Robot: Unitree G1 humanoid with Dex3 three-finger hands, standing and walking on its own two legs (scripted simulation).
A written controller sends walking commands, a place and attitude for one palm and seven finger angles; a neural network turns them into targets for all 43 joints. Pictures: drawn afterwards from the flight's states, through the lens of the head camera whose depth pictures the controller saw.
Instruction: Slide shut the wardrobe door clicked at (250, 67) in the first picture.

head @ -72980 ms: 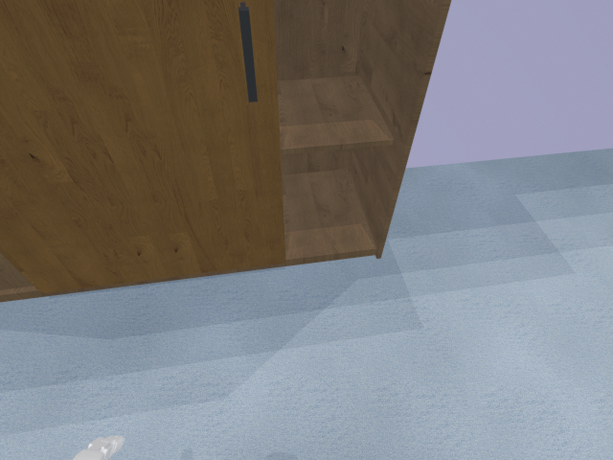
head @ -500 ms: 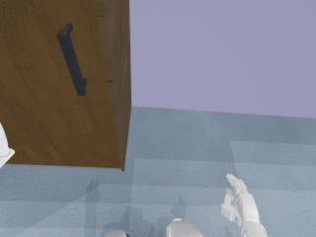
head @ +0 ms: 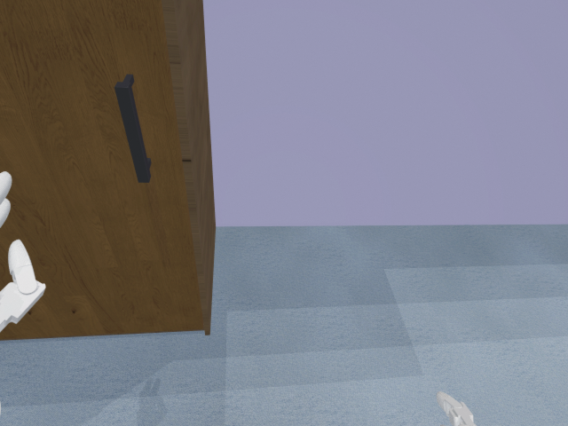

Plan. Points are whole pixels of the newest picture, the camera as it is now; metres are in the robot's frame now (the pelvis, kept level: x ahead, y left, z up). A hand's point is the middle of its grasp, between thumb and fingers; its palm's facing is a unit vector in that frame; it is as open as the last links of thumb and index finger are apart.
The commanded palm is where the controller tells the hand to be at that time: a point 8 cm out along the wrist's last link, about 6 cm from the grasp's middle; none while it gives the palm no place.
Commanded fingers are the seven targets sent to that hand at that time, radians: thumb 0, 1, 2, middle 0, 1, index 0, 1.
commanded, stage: stop stepping back and stand still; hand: left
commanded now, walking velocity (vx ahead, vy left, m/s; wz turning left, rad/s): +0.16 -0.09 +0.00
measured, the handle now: (137, 131) +0.58 +0.28 +0.12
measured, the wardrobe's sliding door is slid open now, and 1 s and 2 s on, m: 0.00 0.00 0.00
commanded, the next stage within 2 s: let the arm hang, fingers relaxed in 0.16 s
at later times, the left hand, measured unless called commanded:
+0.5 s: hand out of the picture +0.12 +0.18 -0.16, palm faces +0.04 -0.98 -0.19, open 7.4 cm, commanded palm none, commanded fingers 0.00 0.90 0.90 -0.20 -0.30 -0.20 -0.30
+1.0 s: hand out of the picture +0.07 +0.24 -0.16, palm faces +0.06 -0.95 -0.30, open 7.4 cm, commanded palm none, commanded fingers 0.00 0.90 0.90 -0.20 -0.30 -0.20 -0.30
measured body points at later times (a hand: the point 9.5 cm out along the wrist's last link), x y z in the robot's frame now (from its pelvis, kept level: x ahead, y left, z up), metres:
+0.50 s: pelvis +0.01 -0.01 -0.03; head +0.01 +0.00 +0.42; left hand +0.12 +0.23 -0.14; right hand +0.11 -0.25 -0.15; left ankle +0.03 +0.12 -0.73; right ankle +0.05 -0.11 -0.74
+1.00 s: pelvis +0.03 +0.02 +0.01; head +0.05 +0.01 +0.46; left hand +0.07 +0.29 -0.13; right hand +0.07 -0.23 -0.15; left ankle +0.03 +0.12 -0.73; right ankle +0.05 -0.11 -0.73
